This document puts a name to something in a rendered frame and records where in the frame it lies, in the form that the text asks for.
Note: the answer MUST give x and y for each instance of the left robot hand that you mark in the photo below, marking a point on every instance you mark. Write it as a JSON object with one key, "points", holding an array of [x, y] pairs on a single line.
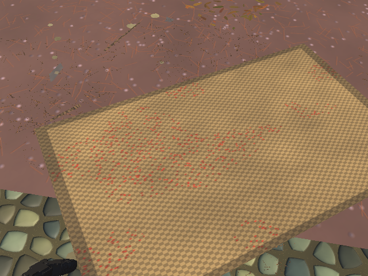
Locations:
{"points": [[55, 267]]}

